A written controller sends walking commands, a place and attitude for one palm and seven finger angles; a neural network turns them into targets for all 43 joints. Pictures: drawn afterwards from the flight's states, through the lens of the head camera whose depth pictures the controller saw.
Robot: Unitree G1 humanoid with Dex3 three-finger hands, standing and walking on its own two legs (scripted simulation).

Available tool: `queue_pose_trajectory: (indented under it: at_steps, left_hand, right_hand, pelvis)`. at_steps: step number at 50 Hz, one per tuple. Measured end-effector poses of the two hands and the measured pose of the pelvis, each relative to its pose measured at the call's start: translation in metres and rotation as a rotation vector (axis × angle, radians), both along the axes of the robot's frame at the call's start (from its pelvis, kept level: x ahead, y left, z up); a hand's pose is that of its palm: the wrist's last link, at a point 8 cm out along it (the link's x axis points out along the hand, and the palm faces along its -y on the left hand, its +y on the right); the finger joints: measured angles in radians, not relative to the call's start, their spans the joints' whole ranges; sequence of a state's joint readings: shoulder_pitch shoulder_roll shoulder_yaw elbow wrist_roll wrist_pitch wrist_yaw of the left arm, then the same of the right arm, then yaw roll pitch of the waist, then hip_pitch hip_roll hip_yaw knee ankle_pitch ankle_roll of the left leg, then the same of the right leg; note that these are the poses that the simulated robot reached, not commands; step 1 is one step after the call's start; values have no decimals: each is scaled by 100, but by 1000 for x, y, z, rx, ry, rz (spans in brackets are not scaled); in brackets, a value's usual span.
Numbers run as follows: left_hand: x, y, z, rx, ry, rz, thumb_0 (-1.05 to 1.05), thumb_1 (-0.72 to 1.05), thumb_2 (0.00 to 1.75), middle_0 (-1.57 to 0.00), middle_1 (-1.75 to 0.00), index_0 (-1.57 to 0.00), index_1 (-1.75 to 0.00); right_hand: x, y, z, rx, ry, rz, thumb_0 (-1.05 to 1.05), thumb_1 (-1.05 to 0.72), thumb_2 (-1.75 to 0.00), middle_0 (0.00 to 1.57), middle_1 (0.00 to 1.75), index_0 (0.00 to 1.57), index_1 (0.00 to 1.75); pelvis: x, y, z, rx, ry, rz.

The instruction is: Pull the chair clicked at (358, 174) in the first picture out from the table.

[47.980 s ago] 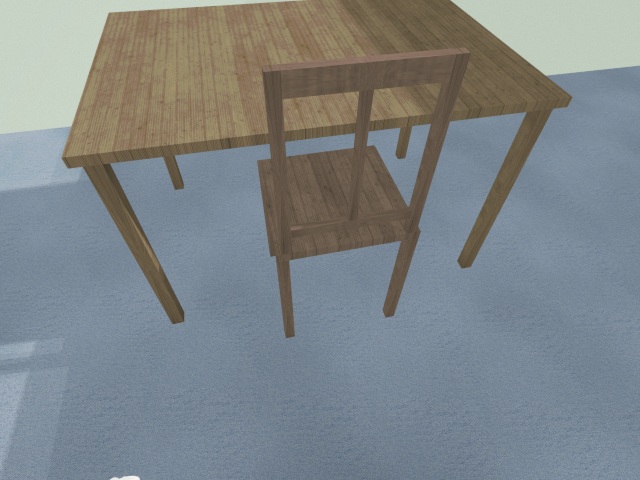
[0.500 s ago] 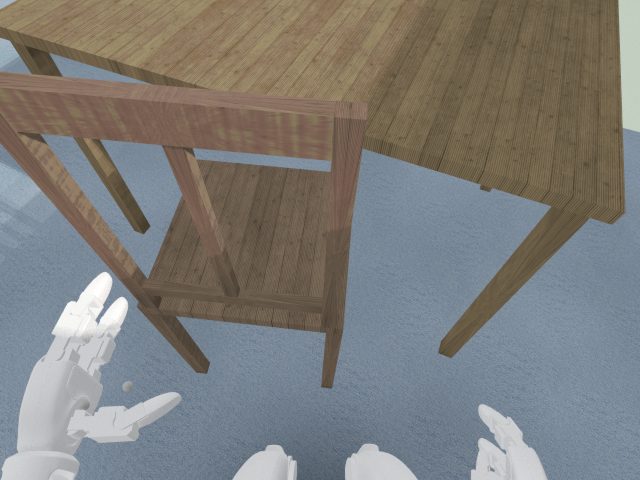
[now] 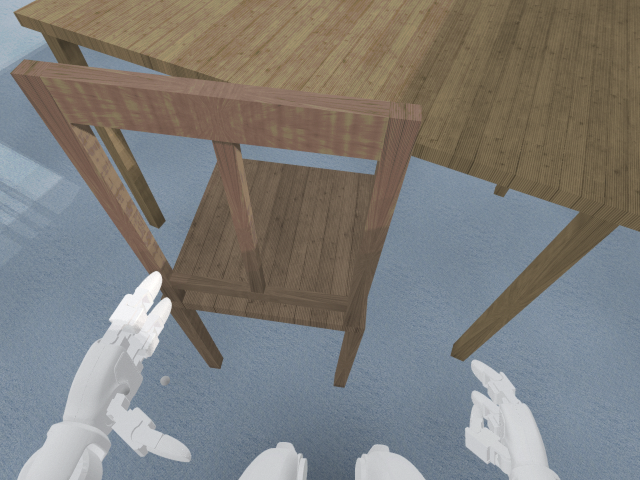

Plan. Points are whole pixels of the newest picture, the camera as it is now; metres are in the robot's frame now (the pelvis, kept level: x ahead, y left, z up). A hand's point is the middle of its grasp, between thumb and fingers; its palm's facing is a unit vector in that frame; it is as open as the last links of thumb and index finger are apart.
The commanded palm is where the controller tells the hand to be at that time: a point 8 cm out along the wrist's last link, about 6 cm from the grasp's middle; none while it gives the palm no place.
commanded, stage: raise the hand toward the chair's back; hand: left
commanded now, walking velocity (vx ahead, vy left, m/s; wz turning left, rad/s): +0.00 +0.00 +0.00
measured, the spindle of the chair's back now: (246, 232) +0.42 +0.13 +0.03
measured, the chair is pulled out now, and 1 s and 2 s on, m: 0.15 0.15 0.15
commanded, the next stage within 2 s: aim the fingers beside a spindle in 0.68 s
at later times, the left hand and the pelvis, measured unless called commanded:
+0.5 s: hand (115, 349) +0.25 +0.24 +0.05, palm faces -0.03 -1.00 -0.06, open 16.9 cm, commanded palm +0.22 +0.29 +0.05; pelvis +0.00 +0.03 +0.00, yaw +0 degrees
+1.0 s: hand (148, 365) +0.24 +0.21 +0.03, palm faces -0.12 -0.99 +0.00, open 17.0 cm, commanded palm +0.23 +0.27 +0.04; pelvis +0.00 +0.03 +0.00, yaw +0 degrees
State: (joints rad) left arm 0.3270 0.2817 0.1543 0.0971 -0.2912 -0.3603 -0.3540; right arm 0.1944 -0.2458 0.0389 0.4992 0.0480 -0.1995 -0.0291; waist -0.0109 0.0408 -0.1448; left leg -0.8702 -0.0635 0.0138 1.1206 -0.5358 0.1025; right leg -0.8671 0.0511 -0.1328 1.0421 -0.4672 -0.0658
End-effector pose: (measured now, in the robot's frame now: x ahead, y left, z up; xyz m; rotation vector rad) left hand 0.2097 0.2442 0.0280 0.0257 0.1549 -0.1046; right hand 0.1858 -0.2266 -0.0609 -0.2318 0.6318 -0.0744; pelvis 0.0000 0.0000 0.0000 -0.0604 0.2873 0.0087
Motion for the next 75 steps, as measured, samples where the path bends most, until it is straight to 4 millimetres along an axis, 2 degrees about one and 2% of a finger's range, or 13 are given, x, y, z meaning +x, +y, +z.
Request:
queue_pose_trajectory:
  at_steps: [7,15,22,30,38,42,47,51,55,59,64,71,75]
  left_hand:
    - [9,25,34,33,-188,71,-1,-49,31,-6,-8,-6,-8]
    - [19,32,9,-2,-31,0,-1,-50,30,-6,-8,-6,-7]
    - [16,39,32,30,-150,38,-1,-50,30,-6,-8,-6,-8]
    - [17,46,8,9,-59,30,-1,-50,30,-6,-8,-6,-7]
    - [14,45,35,39,-159,37,-1,-50,30,-6,-8,-6,-8]
    - [16,51,27,26,-152,72,-1,-50,30,-6,-8,-6,-8]
    - [14,32,5,-25,-57,16,-1,-50,30,-5,-8,-6,-7]
    - [14,16,10,-17,-97,-17,-1,-50,30,-6,-8,-6,-7]
    - [17,19,20,15,-175,24,-1,-50,30,-6,-8,-6,-8]
    - [21,21,10,14,-147,49,-1,-50,30,-6,-8,-6,-8]
    - [25,3,-9,-18,-68,4,-1,-50,30,-6,-8,-6,-7]
    - [30,-11,8,5,-165,8,-1,-50,30,-6,-8,-6,-8]
    - [33,-11,0,7,-140,35,-1,-50,30,-6,-8,-6,-8]
  right_hand:
    - [-13,6,0,-30,46,10,1,-90,-90,21,30,20,30]
    - [-27,2,-2,-46,84,-37,2,-90,-90,21,30,20,30]
    - [-33,4,5,-64,82,-36,2,-90,-90,21,30,20,30]
    - [-28,11,-4,-51,89,-27,2,-90,-90,21,30,20,30]
    - [-22,19,1,-38,62,-8,2,-90,-90,21,30,20,30]
    - [-20,18,-4,-34,66,-3,1,-90,-90,21,30,20,30]
    - [-20,15,-4,-40,62,-9,2,-90,-90,21,30,20,30]
    - [-22,11,-2,-52,59,-5,2,-90,-90,21,30,20,30]
    - [-24,8,-7,-50,73,-5,1,-90,-90,21,30,20,30]
    - [-27,5,-16,-37,94,-9,1,-90,-90,21,30,20,30]
    - [-29,2,-23,-34,110,-18,2,-90,-90,21,30,20,30]
    - [-31,-4,-25,-25,122,-19,2,-90,-90,21,30,20,30]
    - [-29,-8,-30,-15,130,-14,2,-90,-90,21,30,20,30]
  pelvis:
    - [1,9,3,-10,-1,6]
    - [0,21,3,-20,2,1]
    - [2,27,6,-16,-2,-6]
    - [-1,32,0,-25,9,-2]
    - [1,32,3,-17,-1,-3]
    - [-1,30,0,-19,6,0]
    - [-3,29,-2,-24,10,2]
    - [-4,27,-3,-19,8,-1]
    - [-5,23,-6,-13,13,-4]
    - [-7,20,-10,-13,25,-3]
    - [-7,16,-12,-13,35,-1]
    - [-5,8,-12,-3,41,-8]
    - [-5,3,-15,2,50,-9]
